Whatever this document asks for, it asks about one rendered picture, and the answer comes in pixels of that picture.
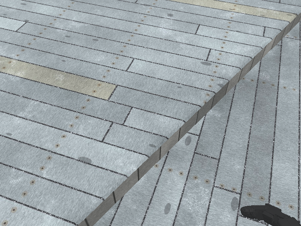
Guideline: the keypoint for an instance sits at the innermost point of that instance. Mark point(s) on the right robot hand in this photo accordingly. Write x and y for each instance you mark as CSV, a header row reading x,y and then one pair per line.
x,y
269,214

